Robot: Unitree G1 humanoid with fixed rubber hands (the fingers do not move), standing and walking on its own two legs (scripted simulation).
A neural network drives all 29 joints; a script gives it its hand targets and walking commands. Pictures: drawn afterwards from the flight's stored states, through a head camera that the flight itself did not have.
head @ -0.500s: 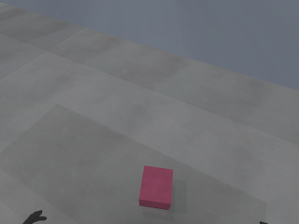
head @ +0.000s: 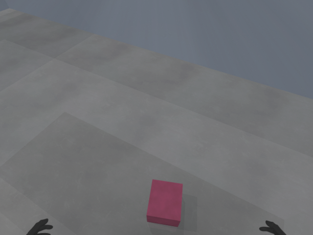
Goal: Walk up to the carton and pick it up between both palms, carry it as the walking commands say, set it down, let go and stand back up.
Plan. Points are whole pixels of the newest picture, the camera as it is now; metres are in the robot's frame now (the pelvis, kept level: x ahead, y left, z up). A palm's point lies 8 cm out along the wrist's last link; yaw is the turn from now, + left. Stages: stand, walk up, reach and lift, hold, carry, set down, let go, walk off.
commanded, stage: walk up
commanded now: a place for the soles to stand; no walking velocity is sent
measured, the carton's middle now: (164, 202) +0.42 -0.03 -0.70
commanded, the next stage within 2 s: reach and lift in 0.12 s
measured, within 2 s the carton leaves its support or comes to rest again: neither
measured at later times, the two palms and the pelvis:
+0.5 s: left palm (64, 213) +0.20 +0.27 -0.10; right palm (270, 227) +0.19 -0.30 -0.11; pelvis +0.01 -0.02 -0.02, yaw -6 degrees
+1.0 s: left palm (96, 184) +0.31 +0.22 -0.16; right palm (244, 200) +0.28 -0.27 -0.16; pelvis -0.04 +0.00 -0.07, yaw -6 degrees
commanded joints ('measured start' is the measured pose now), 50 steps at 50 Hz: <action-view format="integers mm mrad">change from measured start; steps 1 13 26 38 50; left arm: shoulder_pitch -18 -7 -79 -292 -692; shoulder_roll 185 45 35 -40 -58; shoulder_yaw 37 215 242 207 247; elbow -38 -488 -482 -490 -403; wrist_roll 0 107 57 -8 3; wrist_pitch -8 201 178 172 244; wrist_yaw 4 -65 -77 -58 -31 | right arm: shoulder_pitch -38 -4 -118 -310 -721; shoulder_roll -178 -100 10 39 58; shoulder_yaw -34 -178 -97 -124 -162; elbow -46 -443 -476 -424 -392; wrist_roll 0 -113 -43 -27 2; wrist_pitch -10 159 148 138 204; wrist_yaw -4 55 -23 -45 -26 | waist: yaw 0 11 78 18 40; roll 5 27 -40 -17 -3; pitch -116 -1 -293 -503 -587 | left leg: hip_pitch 25 -90 -159 -309 -479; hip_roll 119 36 13 25 27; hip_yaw -98 144 175 154 164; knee -93 -133 223 345 345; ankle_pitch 157 -185 292 339 -43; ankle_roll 54 -23 -48 -55 -42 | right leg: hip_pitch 54 107 -97 -420 -592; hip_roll -81 105 80 91 89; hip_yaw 76 -44 62 40 -1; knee -82 21 218 342 378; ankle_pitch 70 -68 309 265 -66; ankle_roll -74 11 27 6 4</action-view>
